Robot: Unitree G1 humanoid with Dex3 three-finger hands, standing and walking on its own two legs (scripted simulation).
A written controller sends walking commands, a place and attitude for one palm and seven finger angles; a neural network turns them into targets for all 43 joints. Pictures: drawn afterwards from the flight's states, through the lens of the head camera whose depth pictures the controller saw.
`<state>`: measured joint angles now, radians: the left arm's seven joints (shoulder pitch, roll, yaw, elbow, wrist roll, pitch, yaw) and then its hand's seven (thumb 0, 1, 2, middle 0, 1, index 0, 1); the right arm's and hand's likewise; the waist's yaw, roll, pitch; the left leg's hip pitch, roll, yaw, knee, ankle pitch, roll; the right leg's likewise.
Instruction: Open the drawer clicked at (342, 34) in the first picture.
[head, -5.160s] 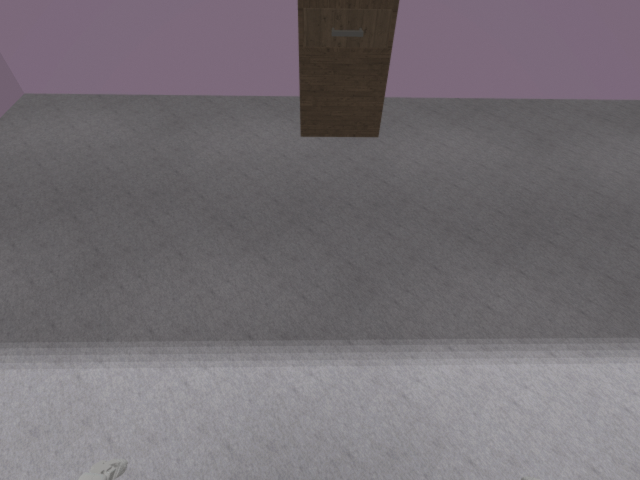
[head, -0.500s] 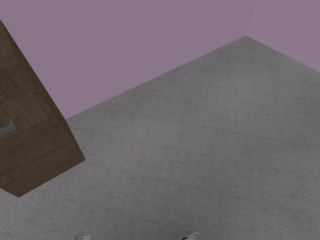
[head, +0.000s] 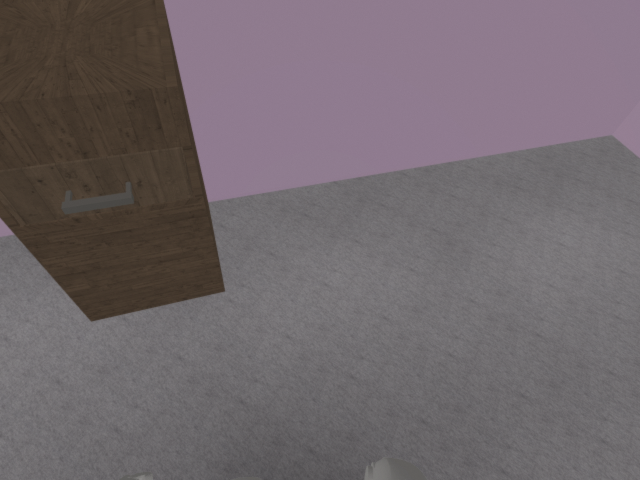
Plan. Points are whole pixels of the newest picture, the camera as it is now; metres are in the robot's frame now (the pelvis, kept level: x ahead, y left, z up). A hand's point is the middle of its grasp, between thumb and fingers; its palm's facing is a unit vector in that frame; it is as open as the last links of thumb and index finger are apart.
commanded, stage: turn to face it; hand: left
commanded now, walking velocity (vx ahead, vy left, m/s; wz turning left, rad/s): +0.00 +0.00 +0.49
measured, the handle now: (99, 196) +0.68 +0.52 -0.19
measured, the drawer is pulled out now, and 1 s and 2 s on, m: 0.00 0.00 0.00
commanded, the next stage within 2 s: take the last steps up to it in 0.42 s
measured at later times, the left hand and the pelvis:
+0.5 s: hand out of the picture +0.01 +0.13 -0.14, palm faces +0.27 -0.92 -0.28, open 7.4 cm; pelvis -0.01 -0.07 +0.01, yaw +14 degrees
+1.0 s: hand out of the picture -0.07 +0.18 -0.16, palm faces +0.39 -0.90 -0.20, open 7.4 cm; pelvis +0.01 +0.00 +0.01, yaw +20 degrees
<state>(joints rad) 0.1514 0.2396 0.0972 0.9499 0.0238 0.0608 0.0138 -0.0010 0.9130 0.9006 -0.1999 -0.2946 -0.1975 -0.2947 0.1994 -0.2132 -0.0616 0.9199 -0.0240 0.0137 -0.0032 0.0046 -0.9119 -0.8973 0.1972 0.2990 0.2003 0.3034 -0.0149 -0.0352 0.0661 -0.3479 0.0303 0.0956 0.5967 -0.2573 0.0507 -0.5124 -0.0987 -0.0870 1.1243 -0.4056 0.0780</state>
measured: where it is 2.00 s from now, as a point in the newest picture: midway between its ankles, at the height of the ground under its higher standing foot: (279, 450)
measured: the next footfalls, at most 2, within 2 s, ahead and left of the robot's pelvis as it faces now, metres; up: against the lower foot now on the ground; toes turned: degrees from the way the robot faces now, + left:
right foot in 0.30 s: +0.06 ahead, -0.15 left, +0.00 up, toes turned +5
left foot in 0.78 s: -0.05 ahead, +0.07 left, +0.00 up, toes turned +25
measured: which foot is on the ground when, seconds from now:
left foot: down 0.00-0.30, up 0.32-0.76, down 0.78-1.00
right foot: up 0.00-0.28, down 0.30-0.80, up 0.82-1.00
